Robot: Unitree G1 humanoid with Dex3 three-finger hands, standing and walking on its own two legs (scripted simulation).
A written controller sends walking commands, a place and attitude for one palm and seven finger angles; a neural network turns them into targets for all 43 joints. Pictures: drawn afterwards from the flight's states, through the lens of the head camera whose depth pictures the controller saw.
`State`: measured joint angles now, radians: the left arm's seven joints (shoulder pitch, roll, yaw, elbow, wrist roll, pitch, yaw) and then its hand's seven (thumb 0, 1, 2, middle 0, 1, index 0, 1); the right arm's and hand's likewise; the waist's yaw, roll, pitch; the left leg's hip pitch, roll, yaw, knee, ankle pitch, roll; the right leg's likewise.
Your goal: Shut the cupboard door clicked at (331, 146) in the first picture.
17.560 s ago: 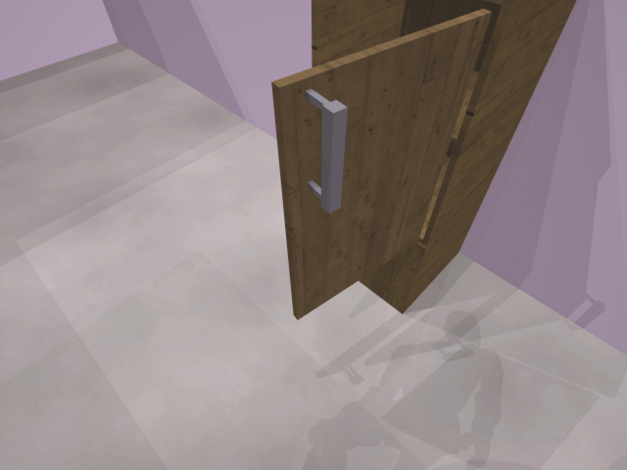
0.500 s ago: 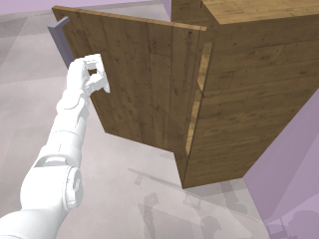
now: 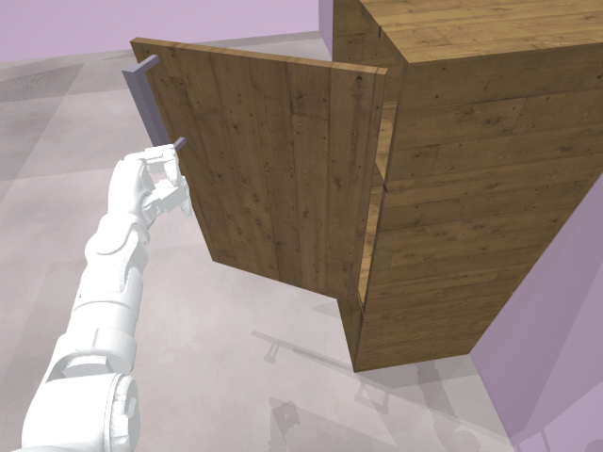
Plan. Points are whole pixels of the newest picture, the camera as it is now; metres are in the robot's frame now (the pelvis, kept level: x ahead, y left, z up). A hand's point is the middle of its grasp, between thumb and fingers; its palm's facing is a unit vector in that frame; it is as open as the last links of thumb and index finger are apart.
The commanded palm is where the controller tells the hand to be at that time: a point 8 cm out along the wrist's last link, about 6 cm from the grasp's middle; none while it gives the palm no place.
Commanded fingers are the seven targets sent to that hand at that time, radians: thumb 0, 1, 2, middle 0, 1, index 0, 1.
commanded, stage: draw the hand back to the body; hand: left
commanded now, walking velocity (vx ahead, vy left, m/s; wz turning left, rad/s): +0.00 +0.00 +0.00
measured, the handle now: (159, 111) +0.62 +0.24 +0.15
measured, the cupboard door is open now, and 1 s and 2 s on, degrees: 61 61 61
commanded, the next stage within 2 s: step back with the hand held close in 1.26 s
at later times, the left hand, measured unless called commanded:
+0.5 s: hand (82, 279) +0.27 +0.23 +0.16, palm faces +0.34 -0.91 -0.25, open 3.5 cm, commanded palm +0.23 +0.27 +0.17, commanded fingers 0.00 0.90 0.90 -0.69 -0.84 -0.69 -0.84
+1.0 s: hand out of the picture +0.18 +0.29 +0.17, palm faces +0.51 -0.74 -0.43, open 6.9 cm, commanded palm +0.14 +0.31 +0.18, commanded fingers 0.00 0.90 0.90 -0.20 -0.30 -0.20 -0.30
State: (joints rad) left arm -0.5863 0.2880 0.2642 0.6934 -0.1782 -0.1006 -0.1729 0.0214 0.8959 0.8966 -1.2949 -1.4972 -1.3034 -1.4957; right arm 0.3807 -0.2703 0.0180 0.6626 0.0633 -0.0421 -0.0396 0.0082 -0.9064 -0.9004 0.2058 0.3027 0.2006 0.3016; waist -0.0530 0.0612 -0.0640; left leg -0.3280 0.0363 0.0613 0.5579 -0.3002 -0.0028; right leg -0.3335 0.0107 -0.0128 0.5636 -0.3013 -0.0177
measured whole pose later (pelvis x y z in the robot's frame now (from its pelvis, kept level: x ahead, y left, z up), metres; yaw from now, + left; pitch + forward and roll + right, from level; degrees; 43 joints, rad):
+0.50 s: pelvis +0.00 +0.01 +0.01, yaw +2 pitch -4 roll +0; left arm 0.02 0.28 0.16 -0.04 -0.07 -0.05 0.07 0.02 0.89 0.90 -0.96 -1.12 -0.96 -1.12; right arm 0.14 -0.23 0.05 0.62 0.03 -0.05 -0.07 0.01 -0.91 -0.90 0.20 0.30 0.20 0.30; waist 0.06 0.07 0.02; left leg -0.10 0.01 0.03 0.39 -0.22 0.00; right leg -0.09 -0.01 -0.05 0.38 -0.23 -0.01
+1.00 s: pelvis +0.01 +0.01 +0.01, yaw +3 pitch -4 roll +0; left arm 0.48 0.34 0.35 -0.36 -0.07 -0.07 0.11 0.02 0.89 0.90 -0.30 -0.40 -0.31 -0.40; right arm 0.21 -0.25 0.00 0.64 0.01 -0.05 -0.08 0.01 -0.91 -0.90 0.20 0.30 0.20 0.30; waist 0.08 0.09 0.00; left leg -0.08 0.01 0.02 0.40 -0.25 0.00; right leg -0.05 -0.01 -0.05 0.38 -0.26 0.00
